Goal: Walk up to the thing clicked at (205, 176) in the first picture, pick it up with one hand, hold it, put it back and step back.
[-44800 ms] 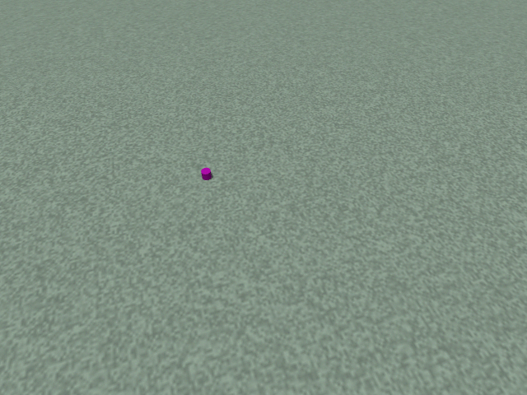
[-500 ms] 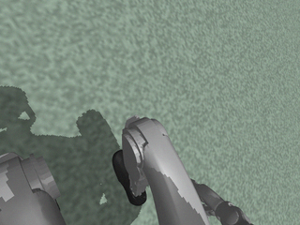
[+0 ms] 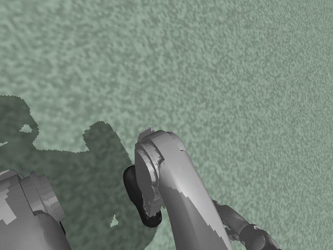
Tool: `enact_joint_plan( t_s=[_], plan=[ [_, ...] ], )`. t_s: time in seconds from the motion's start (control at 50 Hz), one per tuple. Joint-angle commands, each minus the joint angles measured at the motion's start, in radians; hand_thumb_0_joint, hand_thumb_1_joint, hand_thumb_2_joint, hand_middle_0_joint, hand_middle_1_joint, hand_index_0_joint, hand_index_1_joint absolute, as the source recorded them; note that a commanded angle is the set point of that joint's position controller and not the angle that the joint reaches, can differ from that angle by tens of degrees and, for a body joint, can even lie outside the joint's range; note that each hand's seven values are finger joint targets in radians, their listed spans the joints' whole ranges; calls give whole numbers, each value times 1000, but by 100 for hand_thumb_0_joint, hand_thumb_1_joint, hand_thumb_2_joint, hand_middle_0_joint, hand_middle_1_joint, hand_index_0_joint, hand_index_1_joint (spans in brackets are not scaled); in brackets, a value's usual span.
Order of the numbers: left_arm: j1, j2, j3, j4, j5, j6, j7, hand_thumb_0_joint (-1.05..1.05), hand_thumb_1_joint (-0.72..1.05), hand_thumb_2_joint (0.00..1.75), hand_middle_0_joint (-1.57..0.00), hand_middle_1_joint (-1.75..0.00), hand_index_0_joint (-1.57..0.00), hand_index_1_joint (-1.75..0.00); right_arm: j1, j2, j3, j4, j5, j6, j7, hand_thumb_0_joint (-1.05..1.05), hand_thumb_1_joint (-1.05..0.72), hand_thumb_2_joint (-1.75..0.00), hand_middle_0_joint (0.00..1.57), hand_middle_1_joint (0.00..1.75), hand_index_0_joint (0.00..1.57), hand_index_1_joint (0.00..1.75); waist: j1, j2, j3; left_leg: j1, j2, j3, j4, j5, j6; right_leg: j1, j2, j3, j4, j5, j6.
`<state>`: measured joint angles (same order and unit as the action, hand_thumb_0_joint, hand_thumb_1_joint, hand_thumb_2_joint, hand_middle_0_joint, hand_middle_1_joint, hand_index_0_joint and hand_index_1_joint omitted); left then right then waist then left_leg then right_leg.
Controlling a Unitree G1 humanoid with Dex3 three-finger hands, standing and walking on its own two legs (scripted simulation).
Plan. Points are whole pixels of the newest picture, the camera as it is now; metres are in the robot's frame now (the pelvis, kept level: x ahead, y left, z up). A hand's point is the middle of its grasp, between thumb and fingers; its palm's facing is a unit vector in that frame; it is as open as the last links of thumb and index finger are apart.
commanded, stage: open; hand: left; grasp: from above
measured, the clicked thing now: out of the picture +0.45 +0.38 -0.28
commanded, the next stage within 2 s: withdraw in 0.12 s
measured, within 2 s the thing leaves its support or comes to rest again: neither
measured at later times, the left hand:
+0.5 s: hand out of the picture +0.45 +0.39 -0.19, palm faces -0.31 -0.13 -0.94, open 14.0 cm
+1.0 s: hand out of the picture +0.40 +0.38 -0.12, palm faces -0.51 -0.19 -0.84, open 14.1 cm
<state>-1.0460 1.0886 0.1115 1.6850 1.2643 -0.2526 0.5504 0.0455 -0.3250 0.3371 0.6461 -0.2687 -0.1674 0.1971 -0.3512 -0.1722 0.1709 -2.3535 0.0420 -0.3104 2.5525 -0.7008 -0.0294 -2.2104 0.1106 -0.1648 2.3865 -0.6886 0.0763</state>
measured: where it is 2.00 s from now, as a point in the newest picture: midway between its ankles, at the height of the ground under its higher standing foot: (106, 229)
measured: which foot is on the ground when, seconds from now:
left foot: down 0.00-1.00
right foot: down 0.00-1.00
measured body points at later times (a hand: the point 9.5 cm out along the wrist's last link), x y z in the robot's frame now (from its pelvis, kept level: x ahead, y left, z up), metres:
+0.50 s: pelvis +0.01 +0.00 +0.01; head +0.25 +0.15 +0.35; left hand +0.46 +0.40 -0.14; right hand +0.10 -0.25 -0.06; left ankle +0.06 +0.14 -0.27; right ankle +0.11 -0.12 -0.27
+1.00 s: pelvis -0.01 -0.01 +0.04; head +0.22 +0.12 +0.41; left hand +0.42 +0.39 -0.07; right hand +0.09 -0.28 -0.04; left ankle +0.06 +0.14 -0.27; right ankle +0.11 -0.12 -0.27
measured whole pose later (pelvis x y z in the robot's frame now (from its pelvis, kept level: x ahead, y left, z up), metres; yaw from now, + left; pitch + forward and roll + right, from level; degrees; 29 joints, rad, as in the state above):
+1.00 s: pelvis -0.01 -0.01 +0.04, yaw +5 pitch +31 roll -11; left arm -0.94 0.90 0.07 1.28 1.17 -0.30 0.11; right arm 0.15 -0.33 0.16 0.63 -0.12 0.05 0.11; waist -0.23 -0.05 0.02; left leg -2.29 0.03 -0.20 2.35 -0.63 -0.01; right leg -2.15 0.06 -0.10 2.26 -0.66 0.06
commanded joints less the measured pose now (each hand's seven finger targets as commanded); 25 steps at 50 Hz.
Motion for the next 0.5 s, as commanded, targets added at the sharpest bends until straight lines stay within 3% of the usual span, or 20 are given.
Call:
enact_joint_plan(
  t_s=[0.0,0.04,0.06,0.1,0.12,0.14,0.16,0.24,0.28,0.32,0.36,0.48],
  plan=[
    [-217,252,7,-102,-15,8,28,0,-48,92,-7,-104,-9,-101,166,-326,-98,2,6,-3,-19,0,-89,-90,20,30,20,30,-17,560,-647,501,37,142,-240,220,36,348,22,-110,-208,286,-85],
    [-231,263,17,-136,-22,5,28,0,-48,93,-7,-103,-9,-101,162,-325,-98,8,8,-3,-19,0,-89,-90,20,30,20,30,-7,589,-662,522,37,135,-256,239,26,330,19,-123,-193,290,-91],
    [-208,253,14,-87,-22,9,23,0,-48,93,-7,-103,-9,-101,159,-330,-99,0,7,-6,-18,0,-89,-90,20,30,20,30,-26,570,-632,508,38,129,-249,224,27,308,18,-128,-187,275,-91],
    [-190,262,25,-65,-20,12,16,0,-48,93,-6,-104,-8,-102,169,-340,-100,0,6,-3,-19,0,-89,-90,20,30,20,30,-33,539,-612,483,36,130,-253,192,33,320,20,-125,-202,250,-87],
    [-244,247,5,-132,-27,1,11,0,-48,93,-6,-104,-8,-102,161,-332,-100,-6,9,-4,-19,0,-89,-90,20,30,20,30,-28,546,-619,475,36,132,-249,182,34,308,19,-122,-201,246,-88],
    [-224,279,30,-115,-23,2,13,0,-48,94,-7,-104,-8,-102,163,-336,-98,-4,2,1,-22,0,-89,-90,20,30,20,30,-21,562,-656,500,37,134,-252,189,34,344,21,-118,-210,252,-88],
    [-240,247,-1,-143,-24,-1,9,0,-48,94,-7,-104,-8,-102,158,-323,-93,-9,5,-1,-22,0,-89,-90,20,30,20,30,-19,568,-641,493,36,138,-246,196,34,335,20,-113,-206,263,-88],
    [-226,270,16,-148,-18,-13,6,0,-51,97,-6,-101,-8,-99,160,-338,-101,-2,9,-1,-24,0,-90,-90,20,30,20,30,-25,581,-653,528,37,128,-249,219,26,317,16,-129,-191,270,-90],
    [-244,272,19,-232,-7,-16,-2,0,-50,96,-6,-101,-8,-99,160,-328,-112,-3,8,3,-24,0,-90,-90,20,30,20,30,0,642,-701,587,39,128,-262,251,18,318,15,-126,-184,285,-94],
    [-236,304,61,-325,-8,-7,2,0,-51,97,-6,-101,-8,-99,161,-323,-122,-4,15,10,-20,0,-90,-90,20,30,20,30,42,718,-794,658,38,130,-278,320,7,331,10,-125,-170,328,-98],
    [-202,275,79,-363,-21,11,-2,0,-52,97,-6,-100,-7,-99,176,-317,-141,-10,19,13,-11,0,-90,-90,20,30,20,30,45,735,-809,667,34,138,-285,348,6,319,5,-126,-166,346,-99],
    [-176,209,89,-572,-52,85,-96,0,-51,97,-7,-99,-7,-98,190,-287,-229,-16,60,50,9,0,-90,-90,20,30,20,30,117,792,-915,657,21,185,-314,338,13,287,-2,-79,-202,334,-104]
  ],
)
